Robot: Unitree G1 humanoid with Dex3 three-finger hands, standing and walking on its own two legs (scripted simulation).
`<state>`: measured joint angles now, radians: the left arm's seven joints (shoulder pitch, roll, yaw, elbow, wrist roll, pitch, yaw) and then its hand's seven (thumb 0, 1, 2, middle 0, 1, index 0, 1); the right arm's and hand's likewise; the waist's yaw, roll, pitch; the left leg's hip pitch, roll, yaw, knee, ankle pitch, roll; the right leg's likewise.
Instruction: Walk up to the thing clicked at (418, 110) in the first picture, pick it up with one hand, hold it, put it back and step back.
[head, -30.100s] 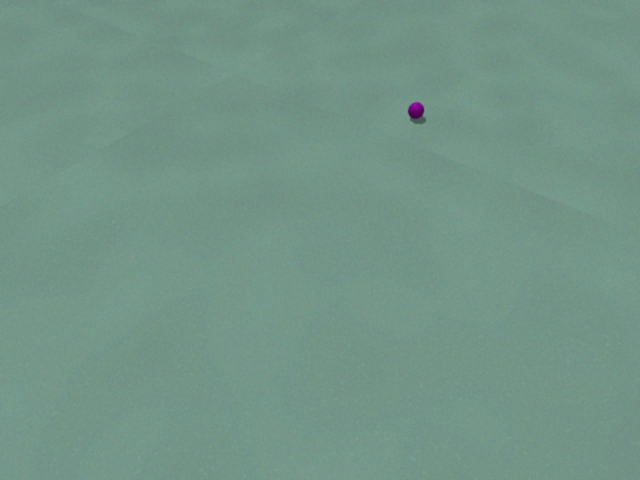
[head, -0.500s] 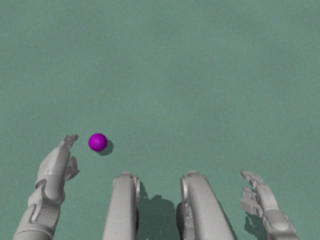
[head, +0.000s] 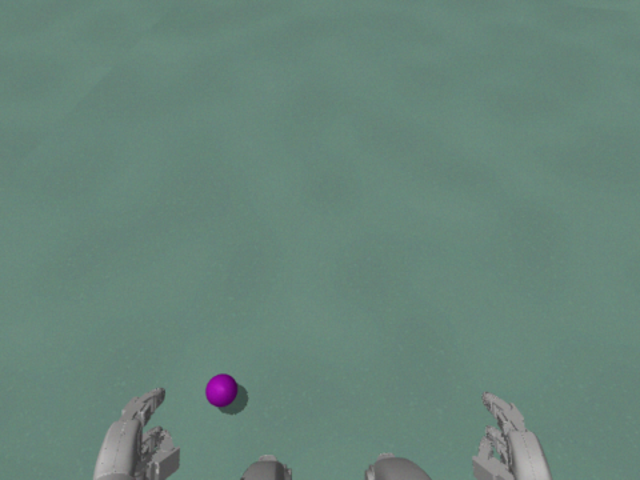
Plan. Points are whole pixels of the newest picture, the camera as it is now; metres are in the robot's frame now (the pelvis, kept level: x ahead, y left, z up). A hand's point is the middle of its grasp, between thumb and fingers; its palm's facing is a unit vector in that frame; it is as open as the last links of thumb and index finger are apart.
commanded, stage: home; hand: left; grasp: from above
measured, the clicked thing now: (221, 390) +0.45 +0.25 -0.65
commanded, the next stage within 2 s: none
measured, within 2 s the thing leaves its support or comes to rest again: neither
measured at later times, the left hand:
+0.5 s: hand (173, 465) +0.17 +0.17 -0.03, palm faces +0.07 -0.98 -0.20, open 7.4 cm
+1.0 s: hand (176, 464) +0.17 +0.17 -0.02, palm faces +0.05 -0.98 -0.21, open 7.4 cm
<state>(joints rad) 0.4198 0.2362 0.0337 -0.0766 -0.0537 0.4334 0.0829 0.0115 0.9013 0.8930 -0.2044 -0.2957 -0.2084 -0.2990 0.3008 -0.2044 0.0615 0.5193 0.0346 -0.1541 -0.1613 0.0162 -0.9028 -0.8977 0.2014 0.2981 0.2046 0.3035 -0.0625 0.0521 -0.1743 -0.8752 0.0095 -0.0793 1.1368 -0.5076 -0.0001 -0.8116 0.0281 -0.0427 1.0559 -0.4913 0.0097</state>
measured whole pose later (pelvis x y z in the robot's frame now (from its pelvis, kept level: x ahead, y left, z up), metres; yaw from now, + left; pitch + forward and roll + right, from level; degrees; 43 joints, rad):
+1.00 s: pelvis +0.01 -0.01 +0.02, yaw +1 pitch +10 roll -2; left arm 0.49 0.23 0.03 -0.11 -0.05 0.44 0.02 0.01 0.90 0.89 -0.20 -0.30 -0.21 -0.30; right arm 0.30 -0.23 0.04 0.54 0.01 -0.23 -0.18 0.02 -0.90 -0.90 0.20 0.30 0.20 0.30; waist -0.04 0.05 -0.15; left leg -0.70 0.01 -0.08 1.01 -0.48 -0.01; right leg -0.64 0.03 -0.04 0.95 -0.47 0.00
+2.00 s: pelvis +0.02 -0.01 +0.02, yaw +1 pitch +10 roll -3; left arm 0.50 0.23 0.02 -0.13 -0.05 0.44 0.02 0.01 0.90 0.89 -0.20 -0.29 -0.21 -0.30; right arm 0.29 -0.22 0.03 0.53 0.01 -0.23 -0.18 0.02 -0.90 -0.90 0.20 0.30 0.21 0.30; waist -0.04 0.05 -0.16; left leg -0.71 0.01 -0.07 1.02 -0.49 -0.01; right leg -0.65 0.02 -0.04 0.95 -0.48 0.00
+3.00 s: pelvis +0.01 +0.00 +0.09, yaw +2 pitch -4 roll +0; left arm 0.16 0.28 0.04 1.14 0.03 0.00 0.03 0.01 0.90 0.89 -0.20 -0.30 -0.21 -0.30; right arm 0.15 -0.29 -0.03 1.11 -0.03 0.00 -0.02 0.01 -0.91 -0.90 0.20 0.30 0.20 0.30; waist 0.02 0.01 0.07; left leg -0.13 -0.03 -0.05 0.39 -0.19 0.02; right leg -0.09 -0.03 -0.02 0.38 -0.21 0.03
